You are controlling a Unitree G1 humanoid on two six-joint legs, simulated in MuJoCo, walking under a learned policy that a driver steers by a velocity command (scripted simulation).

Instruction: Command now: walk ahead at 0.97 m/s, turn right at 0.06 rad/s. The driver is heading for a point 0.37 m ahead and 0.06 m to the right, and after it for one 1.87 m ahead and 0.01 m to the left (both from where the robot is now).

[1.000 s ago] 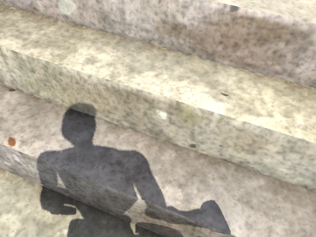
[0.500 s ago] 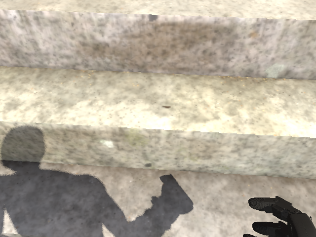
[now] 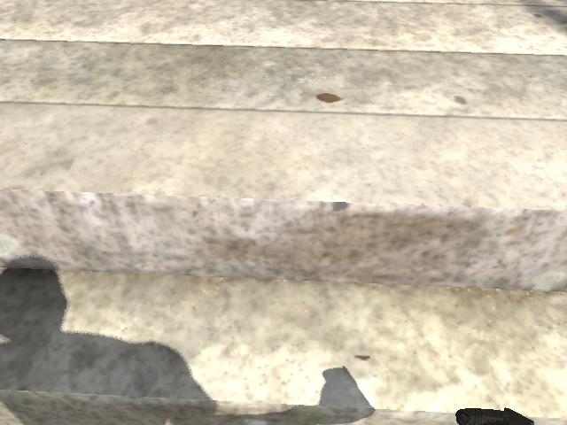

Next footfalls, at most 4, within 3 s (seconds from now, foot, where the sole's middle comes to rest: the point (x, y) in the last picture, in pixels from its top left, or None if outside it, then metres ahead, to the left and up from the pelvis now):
0.26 left None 0.27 0.15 -0.52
0.72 right None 0.31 -0.12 -0.52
1.10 left None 0.26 0.16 -0.52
1.44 right None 0.30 -0.03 -0.52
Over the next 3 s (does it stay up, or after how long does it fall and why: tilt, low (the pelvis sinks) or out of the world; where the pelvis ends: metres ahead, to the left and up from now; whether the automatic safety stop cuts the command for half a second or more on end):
stays up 0.59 0.12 0.47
